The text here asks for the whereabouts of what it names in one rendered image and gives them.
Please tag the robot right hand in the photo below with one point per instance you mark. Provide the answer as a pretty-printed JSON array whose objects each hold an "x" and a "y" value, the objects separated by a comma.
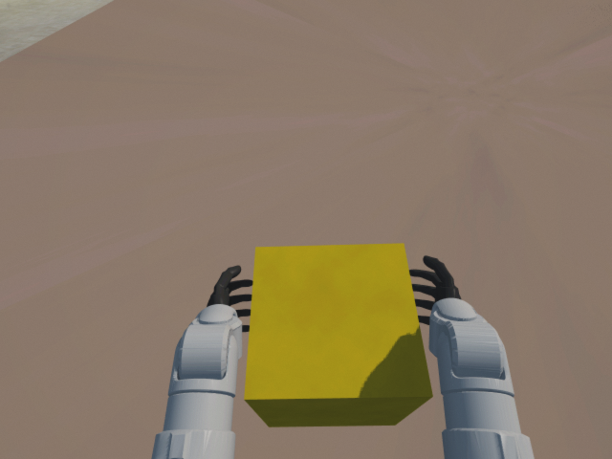
[{"x": 443, "y": 281}]

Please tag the robot right forearm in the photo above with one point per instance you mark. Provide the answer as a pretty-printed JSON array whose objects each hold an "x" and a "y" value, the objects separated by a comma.
[{"x": 476, "y": 384}]

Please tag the carton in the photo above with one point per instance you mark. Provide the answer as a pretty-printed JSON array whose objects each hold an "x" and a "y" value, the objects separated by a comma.
[{"x": 334, "y": 337}]

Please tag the robot left hand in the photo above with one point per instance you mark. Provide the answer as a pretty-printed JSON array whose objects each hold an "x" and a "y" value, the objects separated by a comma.
[{"x": 223, "y": 288}]

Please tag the robot left forearm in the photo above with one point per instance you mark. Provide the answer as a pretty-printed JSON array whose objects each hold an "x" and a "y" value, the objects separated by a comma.
[{"x": 198, "y": 416}]

